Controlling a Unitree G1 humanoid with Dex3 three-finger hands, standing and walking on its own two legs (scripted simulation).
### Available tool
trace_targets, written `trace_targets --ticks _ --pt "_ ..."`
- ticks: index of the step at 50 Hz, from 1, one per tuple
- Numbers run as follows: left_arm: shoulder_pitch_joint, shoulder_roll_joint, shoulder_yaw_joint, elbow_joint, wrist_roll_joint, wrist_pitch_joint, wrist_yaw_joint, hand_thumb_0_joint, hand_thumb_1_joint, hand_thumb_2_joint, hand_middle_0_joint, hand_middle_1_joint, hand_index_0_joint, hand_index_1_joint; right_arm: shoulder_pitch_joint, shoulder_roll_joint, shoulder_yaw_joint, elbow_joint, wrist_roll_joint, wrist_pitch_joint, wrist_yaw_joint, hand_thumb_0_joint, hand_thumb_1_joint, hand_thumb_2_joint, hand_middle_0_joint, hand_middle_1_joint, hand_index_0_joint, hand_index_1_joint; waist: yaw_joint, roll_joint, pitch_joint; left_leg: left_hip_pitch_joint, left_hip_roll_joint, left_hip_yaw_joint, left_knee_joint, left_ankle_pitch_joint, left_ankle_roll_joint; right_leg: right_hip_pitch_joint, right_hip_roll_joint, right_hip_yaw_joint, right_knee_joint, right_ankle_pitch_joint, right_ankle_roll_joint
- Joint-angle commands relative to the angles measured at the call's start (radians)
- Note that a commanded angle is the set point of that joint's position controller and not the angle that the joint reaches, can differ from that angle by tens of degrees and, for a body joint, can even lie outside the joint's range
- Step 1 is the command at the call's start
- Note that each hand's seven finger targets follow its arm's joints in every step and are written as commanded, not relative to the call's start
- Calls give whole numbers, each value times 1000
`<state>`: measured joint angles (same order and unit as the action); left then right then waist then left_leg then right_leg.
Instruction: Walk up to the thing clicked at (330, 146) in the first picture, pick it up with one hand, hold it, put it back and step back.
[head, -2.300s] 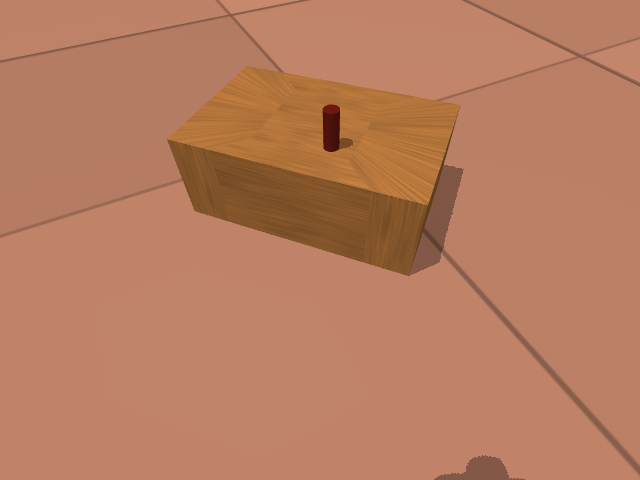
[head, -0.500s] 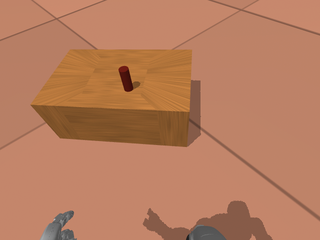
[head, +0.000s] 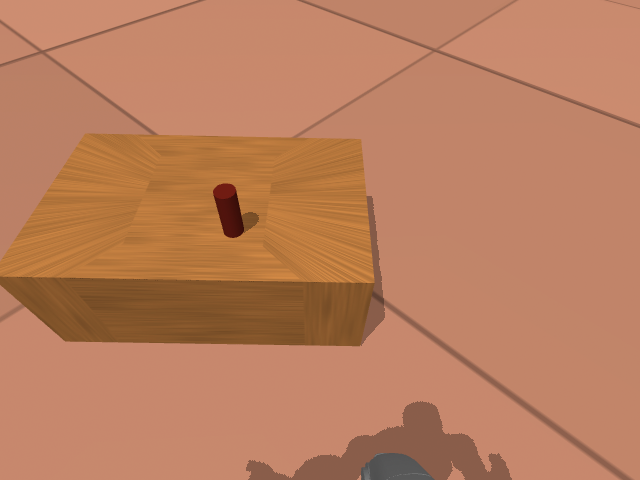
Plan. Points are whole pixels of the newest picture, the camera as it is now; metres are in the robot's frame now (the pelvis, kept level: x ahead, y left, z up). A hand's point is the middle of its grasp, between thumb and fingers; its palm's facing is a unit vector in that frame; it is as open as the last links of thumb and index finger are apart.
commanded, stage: walk up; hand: left
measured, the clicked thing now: (229, 211) +0.81 +0.24 -0.30
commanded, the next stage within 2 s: none
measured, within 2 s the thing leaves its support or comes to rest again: neither
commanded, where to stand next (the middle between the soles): +0.32 +0.07 m, yaw -4 degrees
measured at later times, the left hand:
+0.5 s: hand (74, 460) +0.18 +0.35 -0.12, palm faces -0.05 -0.88 -0.48, open 7.4 cm
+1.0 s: hand (111, 358) +0.34 +0.36 -0.16, palm faces -0.11 -0.92 -0.38, open 7.4 cm
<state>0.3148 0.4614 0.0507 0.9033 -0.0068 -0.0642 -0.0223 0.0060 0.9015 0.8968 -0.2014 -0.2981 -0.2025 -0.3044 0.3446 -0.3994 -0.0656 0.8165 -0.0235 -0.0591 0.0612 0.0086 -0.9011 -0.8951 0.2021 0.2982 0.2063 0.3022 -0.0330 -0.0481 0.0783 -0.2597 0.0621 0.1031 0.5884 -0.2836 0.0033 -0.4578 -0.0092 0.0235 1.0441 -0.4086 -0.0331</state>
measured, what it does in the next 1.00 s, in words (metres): walks ahead: right foot, then left foot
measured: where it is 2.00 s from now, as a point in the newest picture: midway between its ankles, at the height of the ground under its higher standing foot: (286, 464)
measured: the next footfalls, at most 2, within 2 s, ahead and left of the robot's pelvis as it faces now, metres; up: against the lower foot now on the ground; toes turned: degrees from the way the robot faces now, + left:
right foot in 0.18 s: +0.19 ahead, -0.11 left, +0.00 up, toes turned -4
left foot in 0.56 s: +0.31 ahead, +0.22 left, +0.00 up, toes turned +0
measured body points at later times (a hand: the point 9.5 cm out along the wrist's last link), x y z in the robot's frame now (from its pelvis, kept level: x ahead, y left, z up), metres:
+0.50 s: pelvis +0.15 +0.05 -0.01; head +0.17 +0.03 +0.44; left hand +0.18 +0.39 -0.09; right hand +0.25 -0.28 -0.12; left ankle +0.26 +0.21 -0.70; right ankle +0.15 -0.11 -0.73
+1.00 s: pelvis +0.24 +0.10 -0.02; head +0.27 +0.10 +0.43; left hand +0.35 +0.41 -0.13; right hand +0.29 -0.22 -0.14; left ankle +0.27 +0.22 -0.73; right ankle +0.27 -0.02 -0.73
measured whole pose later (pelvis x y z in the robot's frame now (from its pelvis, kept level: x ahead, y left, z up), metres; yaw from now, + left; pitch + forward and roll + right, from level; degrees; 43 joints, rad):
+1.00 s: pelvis +0.24 +0.10 -0.02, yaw -4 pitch -3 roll +0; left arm 0.19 0.39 0.03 0.93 0.01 -0.01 -0.01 0.00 0.90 0.90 -0.20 -0.30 -0.20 -0.30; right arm 0.21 -0.38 -0.02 0.91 0.01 -0.01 -0.01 0.01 -0.90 -0.90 0.20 0.30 0.21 0.30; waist 0.00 0.00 0.12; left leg -0.34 0.05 0.08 0.75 -0.36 0.00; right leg -0.37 -0.03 -0.02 0.75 -0.33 -0.01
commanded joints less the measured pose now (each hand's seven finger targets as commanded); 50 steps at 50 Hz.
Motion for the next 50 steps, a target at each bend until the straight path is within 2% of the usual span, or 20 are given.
trace_targets --ticks 1,4,7,8,9,10,11,15,22,27,28,29,30,34,41,43,45,46,47,50 --pt "-9 146 46 -103 0 -32 -10 0 900 900 -200 -300 -200 -300 32 -283 -75 -76 0 -20 -20 0 -900 -900 200 300 200 300 -10 260 -32 141 236 -224 -247 251 245 -75 -53 -40 -209 -9 17" --pt "-5 131 51 -106 4 -34 -10 0 900 900 -200 -300 -200 -300 -10 -283 -71 -100 4 -9 -15 0 -900 -900 200 300 200 300 15 240 -36 45 206 -167 -195 240 211 81 -17 -87 -354 105 0" --pt "155 173 81 -51 8 -42 11 0 900 900 -200 -300 -200 -300 -47 -225 -48 -133 12 8 -11 0 -900 -900 200 300 200 300 108 77 -111 -143 115 -69 65 83 137 447 33 -105 -500 239 -12" --pt "235 237 109 -43 15 -47 23 0 900 900 -200 -300 -200 -300 -22 -174 -31 -142 13 9 -10 0 -900 -900 200 300 200 300 157 -101 -145 -283 33 -16 323 -18 89 565 -87 121 -609 48 -55" --pt "248 319 122 -76 19 -59 35 0 900 900 -200 -300 -200 -300 10 -142 -16 -158 9 16 -10 0 -900 -900 200 300 200 300 133 -206 -143 -443 -57 -50 536 -271 42 585 -372 602 -750 -74 -154" --pt "185 332 111 -93 7 -53 36 0 900 900 -200 -300 -200 -300 -36 -242 -49 -146 -2 36 -18 0 -900 -900 200 300 200 300 121 -55 -91 -449 -4 -163 604 -299 34 451 -454 731 -796 -190 -256" --pt "116 320 109 -110 -3 -53 38 0 900 900 -200 -300 -200 -300 -39 -264 -58 -130 1 43 -20 0 -900 -900 200 300 200 300 92 -5 -14 -458 45 -199 606 -254 27 364 -431 641 -799 -222 -272" --pt "54 250 85 -122 5 -59 41 0 900 900 -200 -300 -200 -300 36 -238 -66 -63 -3 45 -5 0 -900 -900 200 300 200 300 41 -64 8 -344 68 -165 510 -80 9 219 -263 296 -726 71 -195" --pt "88 291 96 -140 21 -67 44 0 900 900 -200 -300 -200 -300 -103 -211 -77 -121 -16 42 27 0 -900 -900 200 300 200 300 68 -124 -17 -265 71 -105 245 -38 0 160 -239 203 -656 97 -198" --pt "35 198 40 -150 25 -32 44 0 900 900 -200 -300 -200 -300 59 -231 -95 -20 -3 18 -6 0 -900 -900 200 300 200 300 -50 34 -102 192 -48 -20 27 -6 32 -78 -142 46 -299 210 -100" --pt "83 122 15 -153 16 -29 44 0 900 900 -200 -300 -200 -300 114 -305 -112 -18 -12 12 -16 0 -900 -900 200 300 200 300 -65 267 -129 228 127 -297 -146 -156 93 -148 -47 -37 -23 138 -42" --pt "89 125 14 -152 10 -23 54 0 900 900 -200 -300 -200 -300 91 -383 -121 -52 0 8 -20 0 -900 -900 200 300 200 300 -53 360 -108 201 357 -674 -309 -203 200 -281 51 -43 94 -156 -8" --pt "42 207 34 -124 16 -16 66 0 900 900 -200 -300 -200 -300 39 -402 -125 -50 15 12 -19 0 -900 -900 200 300 200 300 -40 260 -57 51 393 -716 -324 -287 284 -238 -1 56 199 -182 -17" --pt "143 200 44 -30 5 -8 43 0 900 900 -200 -300 -200 -300 -96 -297 -73 -62 18 1 -45 0 -900 -900 200 300 200 300 52 239 -24 -42 214 -329 -217 -32 196 -98 -73 16 33 -6 -8" --pt "45 121 46 -21 17 30 33 0 900 900 -200 -300 -200 -300 -125 -272 -37 -48 20 -1 -64 0 -900 -900 200 300 200 300 55 223 -97 -65 233 -246 -61 411 195 143 -23 -57 -279 59 -5" --pt "21 132 53 -16 25 28 33 0 900 900 -200 -300 -200 -300 -142 -247 -23 -47 30 8 -70 0 -900 -900 200 300 200 300 70 163 -121 -107 191 -213 24 380 141 250 -6 -53 -432 173 -26" --pt "-30 210 68 -38 36 20 36 0 900 900 -200 -300 -200 -300 -111 -188 -3 -37 41 10 -75 0 -900 -900 200 300 200 300 54 -5 -138 -185 100 -148 143 184 51 303 -173 204 -527 358 -95" --pt "-107 228 59 -48 18 23 30 0 900 900 -200 -300 -200 -300 -118 -183 -5 -15 44 16 -81 0 -900 -900 200 300 200 300 30 -61 -130 -78 -10 -75 204 -48 24 149 -279 308 -566 348 -195" --pt "-159 208 46 -56 16 26 26 0 900 900 -200 -300 -200 -300 -107 -196 -11 20 40 19 -87 0 -900 -900 200 300 200 300 14 -59 -105 -6 -15 -78 173 -133 31 73 -281 300 -561 330 -202" --pt "-190 149 21 -34 13 40 23 0 900 900 -200 -300 -200 -300 -119 -245 -17 69 29 2 -81 0 -900 -900 200 300 200 300 13 3 -96 5 101 -210 -61 22 73 75 -113 99 -449 284 -52"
